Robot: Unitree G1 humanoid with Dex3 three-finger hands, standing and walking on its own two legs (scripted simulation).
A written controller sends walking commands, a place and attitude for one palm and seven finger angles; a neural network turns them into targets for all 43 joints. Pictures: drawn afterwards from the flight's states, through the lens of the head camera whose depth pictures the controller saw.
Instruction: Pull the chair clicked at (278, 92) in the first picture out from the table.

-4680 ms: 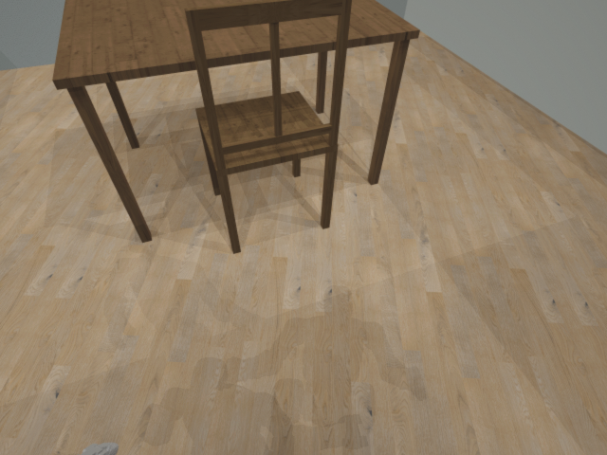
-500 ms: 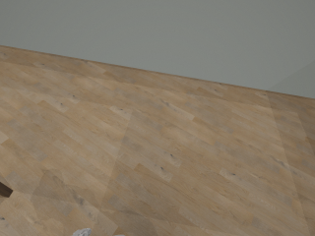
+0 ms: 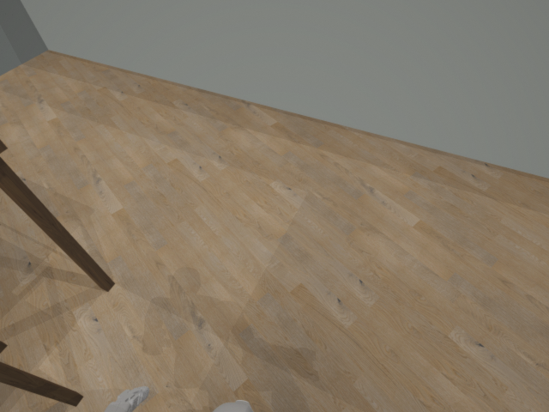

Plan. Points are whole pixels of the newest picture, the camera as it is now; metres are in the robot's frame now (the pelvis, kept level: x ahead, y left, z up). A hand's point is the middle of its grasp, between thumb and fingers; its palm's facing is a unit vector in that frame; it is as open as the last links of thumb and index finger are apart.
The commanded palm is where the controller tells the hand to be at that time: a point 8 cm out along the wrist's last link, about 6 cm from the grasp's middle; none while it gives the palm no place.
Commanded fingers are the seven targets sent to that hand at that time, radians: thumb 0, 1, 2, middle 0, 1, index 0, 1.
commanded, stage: turn to face it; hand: left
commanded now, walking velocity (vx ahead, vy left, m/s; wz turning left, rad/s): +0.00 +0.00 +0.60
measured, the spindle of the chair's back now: out of the picture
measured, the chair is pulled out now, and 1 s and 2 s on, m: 0.00 0.00 0.00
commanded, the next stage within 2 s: take the last steps up to it in 1.76 s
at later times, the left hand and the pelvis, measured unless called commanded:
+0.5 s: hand out of the picture -0.04 +0.26 -0.17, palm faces +0.35 -0.90 -0.26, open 7.4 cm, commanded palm none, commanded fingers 0.00 0.90 0.90 -0.20 -0.30 -0.20 -0.30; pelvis -0.02 +0.03 +0.00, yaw +18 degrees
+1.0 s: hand out of the picture -0.02 +0.20 -0.13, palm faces +0.57 -0.78 -0.27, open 7.4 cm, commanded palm none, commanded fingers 0.00 0.90 0.90 -0.20 -0.30 -0.20 -0.30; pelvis +0.00 -0.01 +0.01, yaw +37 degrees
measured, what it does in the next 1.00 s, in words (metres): steps on the spot, turning left: left foot, then right foot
